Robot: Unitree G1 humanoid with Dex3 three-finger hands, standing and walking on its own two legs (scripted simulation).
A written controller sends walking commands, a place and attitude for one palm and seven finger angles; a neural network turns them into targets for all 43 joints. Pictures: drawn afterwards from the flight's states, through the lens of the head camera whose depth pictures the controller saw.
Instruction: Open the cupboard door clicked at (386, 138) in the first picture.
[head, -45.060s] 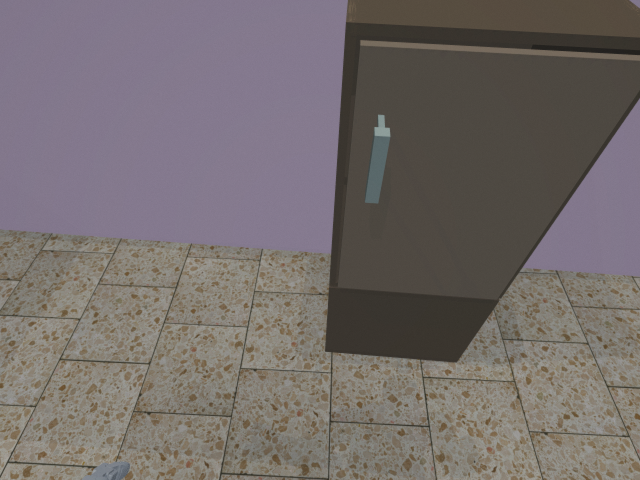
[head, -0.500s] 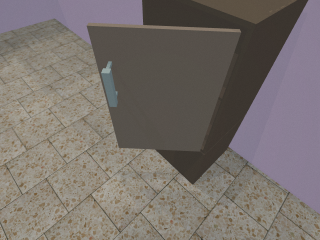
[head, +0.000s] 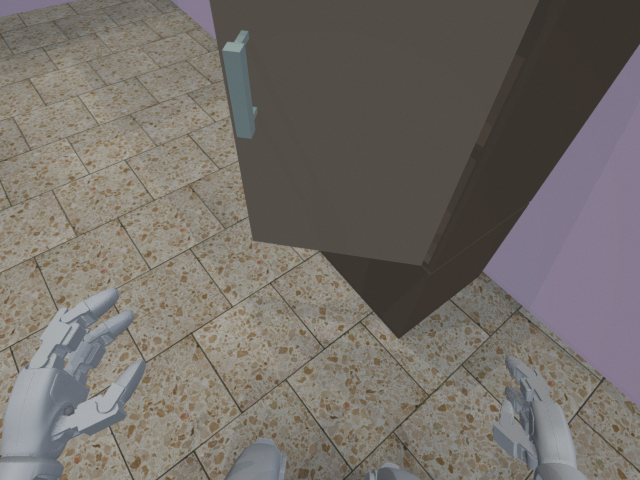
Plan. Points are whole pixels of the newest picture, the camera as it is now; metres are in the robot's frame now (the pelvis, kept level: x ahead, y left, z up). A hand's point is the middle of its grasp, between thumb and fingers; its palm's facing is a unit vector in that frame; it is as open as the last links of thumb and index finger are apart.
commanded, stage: raise the hand with hooked fingers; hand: left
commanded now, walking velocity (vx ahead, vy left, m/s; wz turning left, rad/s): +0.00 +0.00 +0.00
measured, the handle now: (244, 86) +0.60 +0.19 +0.15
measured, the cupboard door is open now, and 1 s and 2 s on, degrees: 44 44 44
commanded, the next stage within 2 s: move the hooked fingers beside the handle in 1.58 s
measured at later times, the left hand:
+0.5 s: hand (99, 316) +0.25 +0.27 +0.09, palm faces -0.04 -1.00 -0.04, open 12.2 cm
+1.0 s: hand (46, 227) +0.31 +0.32 +0.16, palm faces +0.03 -1.00 -0.04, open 13.9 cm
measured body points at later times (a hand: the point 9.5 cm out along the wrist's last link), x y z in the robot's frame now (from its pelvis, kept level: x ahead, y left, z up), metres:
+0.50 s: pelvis +0.00 +0.04 +0.03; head +0.04 +0.05 +0.48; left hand +0.25 +0.33 +0.09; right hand +0.14 -0.22 -0.05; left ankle +0.03 +0.14 -0.67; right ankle +0.01 -0.08 -0.67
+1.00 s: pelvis +0.02 +0.05 +0.05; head +0.04 +0.06 +0.50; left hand +0.30 +0.38 +0.16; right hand +0.19 -0.18 -0.02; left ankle +0.03 +0.14 -0.67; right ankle +0.01 -0.08 -0.67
